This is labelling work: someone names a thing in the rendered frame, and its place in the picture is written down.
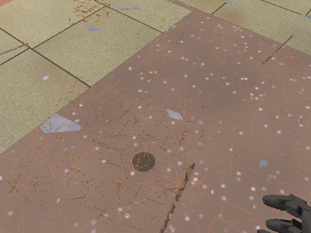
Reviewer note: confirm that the right robot hand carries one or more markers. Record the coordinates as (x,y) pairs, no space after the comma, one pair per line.
(295,206)

